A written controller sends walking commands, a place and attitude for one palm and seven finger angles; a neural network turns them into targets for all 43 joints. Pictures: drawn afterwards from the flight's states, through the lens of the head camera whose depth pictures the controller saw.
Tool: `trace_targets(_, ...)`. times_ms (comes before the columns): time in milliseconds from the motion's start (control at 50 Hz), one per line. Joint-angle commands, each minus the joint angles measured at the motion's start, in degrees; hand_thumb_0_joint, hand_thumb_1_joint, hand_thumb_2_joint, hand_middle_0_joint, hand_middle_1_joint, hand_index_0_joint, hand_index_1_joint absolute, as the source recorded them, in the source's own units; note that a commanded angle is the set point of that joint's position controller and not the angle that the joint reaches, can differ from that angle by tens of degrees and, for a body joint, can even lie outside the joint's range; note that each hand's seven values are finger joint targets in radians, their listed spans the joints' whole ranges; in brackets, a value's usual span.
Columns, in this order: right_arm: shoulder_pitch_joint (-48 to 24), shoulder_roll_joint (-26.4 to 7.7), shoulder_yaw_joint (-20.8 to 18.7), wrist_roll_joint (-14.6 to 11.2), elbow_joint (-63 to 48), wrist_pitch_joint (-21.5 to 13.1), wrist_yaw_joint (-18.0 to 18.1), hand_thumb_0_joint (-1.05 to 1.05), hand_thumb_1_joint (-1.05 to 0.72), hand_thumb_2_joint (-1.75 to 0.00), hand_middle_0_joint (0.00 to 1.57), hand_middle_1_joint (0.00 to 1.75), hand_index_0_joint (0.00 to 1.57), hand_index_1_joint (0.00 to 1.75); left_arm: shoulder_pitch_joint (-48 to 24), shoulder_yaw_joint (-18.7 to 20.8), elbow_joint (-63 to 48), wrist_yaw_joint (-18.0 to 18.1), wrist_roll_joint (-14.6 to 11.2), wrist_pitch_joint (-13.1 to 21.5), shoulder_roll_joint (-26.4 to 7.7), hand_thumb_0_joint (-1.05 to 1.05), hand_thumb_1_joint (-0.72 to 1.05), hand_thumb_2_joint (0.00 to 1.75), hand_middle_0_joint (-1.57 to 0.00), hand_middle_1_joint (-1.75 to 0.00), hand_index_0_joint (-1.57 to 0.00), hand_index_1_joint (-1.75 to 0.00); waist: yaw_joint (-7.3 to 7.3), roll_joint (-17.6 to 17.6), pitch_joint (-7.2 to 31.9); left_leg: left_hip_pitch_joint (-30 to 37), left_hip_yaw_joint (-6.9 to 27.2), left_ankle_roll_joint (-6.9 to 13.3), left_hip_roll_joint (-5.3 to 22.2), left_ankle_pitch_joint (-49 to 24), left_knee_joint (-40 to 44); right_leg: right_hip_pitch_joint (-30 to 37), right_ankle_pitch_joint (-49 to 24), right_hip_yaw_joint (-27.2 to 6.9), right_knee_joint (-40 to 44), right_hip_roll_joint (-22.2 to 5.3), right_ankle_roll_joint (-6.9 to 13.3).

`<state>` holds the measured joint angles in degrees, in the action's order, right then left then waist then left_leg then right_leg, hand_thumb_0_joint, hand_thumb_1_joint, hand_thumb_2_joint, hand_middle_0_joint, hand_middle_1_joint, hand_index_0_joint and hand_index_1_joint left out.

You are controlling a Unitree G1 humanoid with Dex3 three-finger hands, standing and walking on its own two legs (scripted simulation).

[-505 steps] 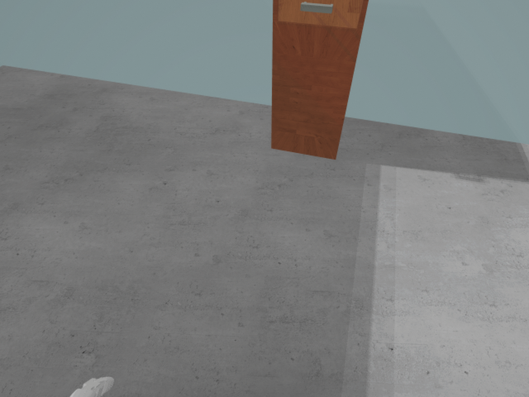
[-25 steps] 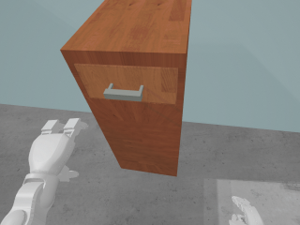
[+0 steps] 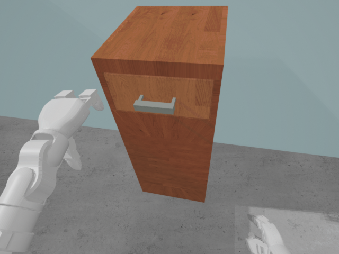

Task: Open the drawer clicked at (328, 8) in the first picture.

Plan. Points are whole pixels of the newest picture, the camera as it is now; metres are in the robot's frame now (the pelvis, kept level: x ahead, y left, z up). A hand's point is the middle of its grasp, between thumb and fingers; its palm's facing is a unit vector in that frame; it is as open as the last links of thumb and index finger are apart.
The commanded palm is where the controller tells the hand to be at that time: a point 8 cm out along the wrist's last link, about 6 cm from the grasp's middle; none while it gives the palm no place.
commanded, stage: raise the hand with hooked fingers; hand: left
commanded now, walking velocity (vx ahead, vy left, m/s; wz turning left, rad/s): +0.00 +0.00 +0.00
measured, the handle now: (155, 102) +0.55 +0.13 +0.04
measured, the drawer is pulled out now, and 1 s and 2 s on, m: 0.00 0.00 0.00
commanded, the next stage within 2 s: move the hooked fingers above the handle in 0.34 s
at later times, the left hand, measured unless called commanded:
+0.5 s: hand (72, 144) +0.29 +0.25 +0.14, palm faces +0.05 -0.04 -1.00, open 13.9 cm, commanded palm +0.27 +0.25 +0.20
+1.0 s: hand (112, 123) +0.38 +0.19 +0.12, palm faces -0.04 -0.03 -1.00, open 13.8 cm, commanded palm +0.35 +0.20 +0.18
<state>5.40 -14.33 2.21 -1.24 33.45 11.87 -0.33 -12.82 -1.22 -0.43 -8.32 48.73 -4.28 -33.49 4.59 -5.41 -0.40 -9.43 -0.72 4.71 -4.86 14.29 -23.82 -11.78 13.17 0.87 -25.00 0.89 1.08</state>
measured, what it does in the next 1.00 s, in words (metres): stands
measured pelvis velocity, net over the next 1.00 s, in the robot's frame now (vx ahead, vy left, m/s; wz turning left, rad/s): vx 0.00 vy -0.02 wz -0.01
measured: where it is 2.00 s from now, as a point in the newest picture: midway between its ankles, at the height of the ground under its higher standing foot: outside the picture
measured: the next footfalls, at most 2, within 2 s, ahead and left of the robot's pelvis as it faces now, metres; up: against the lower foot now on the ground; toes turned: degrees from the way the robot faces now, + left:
none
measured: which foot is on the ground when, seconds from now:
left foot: down 0.00-1.00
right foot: down 0.00-1.00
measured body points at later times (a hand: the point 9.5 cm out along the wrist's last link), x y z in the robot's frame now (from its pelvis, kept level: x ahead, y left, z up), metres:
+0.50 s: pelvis -0.03 +0.01 +0.00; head -0.02 -0.03 +0.45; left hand +0.28 +0.25 +0.19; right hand +0.16 -0.21 -0.12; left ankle -0.02 +0.06 -0.74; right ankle +0.00 -0.11 -0.74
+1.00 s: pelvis +0.00 -0.02 +0.00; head +0.03 -0.06 +0.45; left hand +0.37 +0.19 +0.17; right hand +0.14 -0.27 -0.14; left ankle -0.02 +0.06 -0.74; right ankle +0.00 -0.11 -0.74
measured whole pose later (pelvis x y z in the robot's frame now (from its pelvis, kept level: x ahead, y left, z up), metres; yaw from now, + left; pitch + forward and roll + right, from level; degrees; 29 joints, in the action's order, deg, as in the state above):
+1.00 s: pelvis +0.00 -0.02 +0.00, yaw -1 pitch +4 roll +1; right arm 11.3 -16.6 -0.5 -1.5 36.0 11.3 0.6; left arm -22.7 -4.0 15.4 -5.4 50.7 2.9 -30.9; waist 2.3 -5.0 0.7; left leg -14.1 -1.0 3.1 -3.6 13.7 -23.8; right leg -17.1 12.8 0.7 -25.8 2.2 2.8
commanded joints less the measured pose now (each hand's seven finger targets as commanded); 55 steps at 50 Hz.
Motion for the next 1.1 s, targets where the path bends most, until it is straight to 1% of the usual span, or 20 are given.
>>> trace_targets(0, -5.72, -6.54, -2.76, 0.23, -8.91, -3.22, 0.19, 0.0, -0.9, -0.9, 0.2, 0.3, 0.2, 0.3, -11.46, 7.02, -11.86, -0.26, -0.97, 4.19, -11.56, 0.0, -0.5, 0.3, -0.3, -1.2, -0.3, -1.2, 0.1, 2.59, 15.19, 3.66, 3.4, -3.86, 4.54, -23.22, 2.72, 8.08, -12.16, -0.85, 1.99, -0.54, 1.61)
trace_targets(60, -5.08, -7.23, -2.99, 0.35, -8.75, -3.25, -0.08, 0.0, -0.9, -0.9, 0.2, 0.3, 0.2, 0.3, -9.78, 11.08, -12.14, 0.2, -2.12, 6.7, -14.32, 0.0, -0.5, 0.3, -0.3, -1.2, -0.3, -1.2, 0.75, 4.75, 12.31, 1.31, 3.42, -4.12, 4.7, -22.1, 3.85, 7.77, -11.98, -0.56, 2.42, -0.26, 1.71)
trace_targets(80, -5.41, -7.35, -3.12, 0.18, -8.88, -3.4, -0.29, 0.0, -0.9, -0.9, 0.2, 0.3, 0.2, 0.3, -10.41, 12.72, -13.42, 0.8, -2.39, 7.49, -15.35, 0.0, -0.5, 0.3, -0.3, -1.2, -0.3, -1.2, 0.98, 3.72, 12.65, 0.95, 3.54, -4.34, 4.78, -21.2, 4.15, 8.19, -11.01, -0.69, 2.41, -0.07, 1.8)
trace_targets(180, -4.45, -7.08, -3.8, 0.28, -7.91, -4.63, -0.62, 0.0, -0.9, -0.9, 0.2, 0.3, 0.2, 0.3, -14.94, 13.73, -14.39, 5.1, -2.25, 10.26, -15.33, 0.0, -0.5, 0.3, -0.3, -1.2, -0.3, -1.2, 1.17, -0.17, 12.75, 1.71, 5.01, -5.4, 5.1, -18.11, 4.66, 5.31, -6.43, -0.44, 2.22, 0.34, 2.06)
trace_targets(300, -4.01, -7.21, -4.39, 0.01, -6.76, -5.12, -1.02, 0.0, -0.9, -0.9, 0.2, 0.3, 0.2, 0.3, -15.15, 9.67, -13.2, 6.8, -0.9, 8.78, -12.21, 0.0, -0.5, 0.3, -0.3, -1.2, -0.3, -1.2, 0.53, -0.17, 14.66, 2.28, 5.69, -6.01, 5.28, -14.19, 5.11, 4.1, -4.18, -0.27, 1.6, -0.03, 1.9)
trace_targets(340, -4.3, -7.51, -4.36, -0.28, -6.71, -4.7, -0.91, 0.0, -0.9, -0.9, 0.2, 0.3, 0.2, 0.3, -13.99, 8.74, -11.43, 6.25, -0.78, 7.67, -11.81, 0.0, -0.5, 0.3, -0.3, -1.2, -0.3, -1.2, 0.17, 1.42, 11.92, 0.72, 5.97, -5.93, 5.26, -11.3, 6.08, 3.47, -2.96, -0.05, 2.05, 0.11, 1.87)
trace_targets(420, -4.79, -7.62, -3.87, -0.49, -7.3, -4.54, -0.35, 0.0, -0.9, -0.9, 0.2, 0.3, 0.2, 0.3, -13.55, 8.12, -10.33, 4.21, -1.23, 6.66, -12.16, 0.0, -0.5, 0.3, -0.3, -1.2, -0.3, -1.2, -0.03, 4.09, 10.39, -0.75, 4.73, -4.65, 4.85, -8.55, 6.53, 4.89, -1.9, -0.32, 3.06, -0.14, 1.8)
trace_targets(480, -4.85, -7.59, -3.56, -0.81, -6.93, -4.81, 0.37, 0.0, -0.9, -0.9, 0.2, 0.3, 0.2, 0.3, -19.98, 5.94, -7.05, 3.67, -0.75, 7.36, -10.67, 0.0, -0.5, 0.3, -0.3, -1.2, -0.3, -1.2, -1.51, 5.71, 8.25, -1.9, 4.78, -3.81, 4.82, -3.95, 6.65, 2.24, 0.52, -0.39, 3.52, 0.21, 1.53)
trace_targets(500, -4.27, -7.56, -3.53, -0.49, -6.45, -5.09, 0.56, 0.0, -0.9, -0.9, 0.2, 0.3, 0.2, 0.3, -22.65, 5.77, -6.97, 3.88, -0.05, 8.31, -11.49, 0.0, -0.5, 0.3, -0.3, -1.2, -0.3, -1.2, -1.57, 4.56, 9.4, -1.81, 4.94, -3.97, 4.73, -3.25, 6.88, 2.44, 0.96, -0.27, 3.11, -0.07, 1.59)
trace_targets(560, -3.36, -7.01, -3.77, -0.27, -6.18, -5.63, 1.25, 0.0, -0.9, -0.9, 0.2, 0.3, 0.2, 0.3, -27.57, 4.26, -6.52, 5.04, 0.44, 10.42, -10.44, 0.0, -0.5, 0.3, -0.3, -1.2, -0.3, -1.2, -1.71, 2.54, 12.12, 0.14, 5.41, -4.17, 4.22, -4.4, 5.98, 1.97, -0.35, -0.45, 2.8, 0.07, 1.76)
trace_targets(580, -3.34, -7.15, -3.9, -0.3, -5.78, -5.93, 1.33, 0.0, -0.9, -0.9, 0.2, 0.3, 0.2, 0.3, -28.56, 5.9, -5.74, 5.67, 0.69, 10.89, -12.05, 0.0, -0.5, 0.3, -0.3, -1.2, -0.3, -1.2, -1.57, 0.85, 12.94, 0.17, 5.13, -4.13, 4.19, -4.8, 5.5, 2.03, -0.56, -0.74, 2.73, 0.38, 1.83)
trace_targets(600, -2.73, -6.74, -3.73, -0.03, -5.66, -5.97, 1.34, 0.0, -0.9, -0.9, 0.2, 0.3, 0.2, 0.3, -29.63, 4.68, -5.66, 6.19, 0.99, 11.28, -10.95, 0.0, -0.5, 0.3, -0.3, -1.2, -0.3, -1.2, -1.36, 0.57, 14.64, 0.83, 5.18, -4.41, 4.0, -5.98, 5.35, 2.49, -1.01, -0.63, 2.46, 0.08, 1.91)
trace_targets(620, -2.43, -6.61, -3.84, -0.1, -5.24, -5.93, 1.53, 0.0, -0.9, -0.9, 0.2, 0.3, 0.2, 0.3, -30.19, 4.9, -3.84, 6.81, 0.96, 11.33, -11.07, 0.0, -0.5, 0.3, -0.3, -1.2, -0.3, -1.2, -1.53, 0.45, 14.02, 0.71, 4.61, -4.3, 3.86, -6.81, 4.92, 2.18, -1.47, -0.66, 2.79, 0.08, 2.07)
trace_targets(680, -1.65, -7.06, -3.83, -0.15, -4.49, -5.52, 1.52, 0.0, -0.9, -0.9, 0.2, 0.3, 0.2, 0.3, -30.6, 7.79, 2.01, 8.31, 1.37, 10.42, -13.23, 0.0, -0.5, 0.3, -0.3, -1.2, -0.3, -1.2, -0.84, 3.03, 14.84, -1.16, 3.68, -4.2, 3.64, -9.39, 4.34, 3.37, -2.54, -0.83, 2.85, 0.2, 2.13)
trace_targets(780, -1.89, -7.37, -3.75, -0.6, -4.83, -4.1, 1.33, 0.0, -0.9, -0.9, 0.2, 0.3, 0.2, 0.3, -30.67, 4.94, 8.29, 8.03, 1.92, 7.2, -10.41, 0.0, -0.5, 0.3, -0.3, -1.2, -0.3, -1.2, -1.09, 5.44, 15.46, -3.43, 1.61, -3.52, 3.36, -12.36, 3.34, 5.19, -6.3, -1.51, 2.57, -0.48, 1.91)
trace_targets(860, -1.29, -7.91, -4.08, -0.41, -5.83, -3.24, 1.34, 0.0, -0.9, -0.9, 0.2, 0.3, 0.2, 0.3, -29.05, 5.39, 7.37, 6.37, 2.62, 6.66, -12.14, 0.0, -0.5, 0.3, -0.3, -1.2, -0.3, -1.2, -0.72, 6.54, 19.41, -4.16, 0.86, -2.67, 2.91, -16.8, 1.91, 9.25, -13.53, -2.48, 0.97, -1.08, 1.74)
trace_targets(900, -1.1, -7.72, -4.39, -0.42, -6.54, -3.15, 1.17, 0.0, -0.9, -0.9, 0.2, 0.3, 0.2, 0.3, -29.12, 2.69, 4.54, 5.24, 2.08, 7.44, -9.3, 0.0, -0.5, 0.3, -0.3, -1.2, -0.3, -1.2, -1.27, 6.05, 20.89, -3.3, 0.8, -2.36, 2.84, -18.77, 0.99, 9.42, -16.28, -2.66, 0.34, -1.15, 1.57)
trace_targets(980, -0.26, -8.0, -5.0, -0.41, -6.44, -3.17, 1.45, 0.0, -0.9, -0.9, 0.2, 0.3, 0.2, 0.3, -29.1, 5.06, 2.28, 5.23, 0.9, 9.59, -11.08, 0.0, -0.5, 0.3, -0.3, -1.2, -0.3, -1.2, -1.46, 6.54, 20.94, -3.27, 0.77, -2.03, 2.71, -20.61, -0.21, 9.17, -20.23, -3.29, -0.4, -1.0, 1.24)
trace_targets(1060, 0.88, -7.55, -5.2, -0.18, -5.3, -3.35, 1.6, 0.0, -0.9, -0.9, 0.2, 0.3, 0.2, 0.3, -30.56, 7.76, 1.9, 8.12, 0.91, 10.97, -12.79, 0.0, -0.5, 0.3, -0.3, -1.2, -0.3, -1.2, -0.95, 5.67, 22.3, -4.01, 0.5, -2.21, 2.3, -22.71, -1.01, 9.88, -24.48, -3.56, -1.76, -1.29, 1.04)
trace_targets(1080, 0.86, -7.72, -5.3, -0.16, -5.02, -3.44, 1.53, 0.0, -0.9, -0.9, 0.2, 0.3, 0.2, 0.3, -30.49, 9.74, 2.61, 9.05, 1.05, 10.87, -14.54, 0.0, -0.5, 0.3, -0.3, -1.2, -0.3, -1.2, -0.65, 5.87, 22.22, -4.36, 0.5, -2.31, 2.38, -23.11, -1.28, 10.0, -25.0, -3.8, -1.88, -1.22, 1.05)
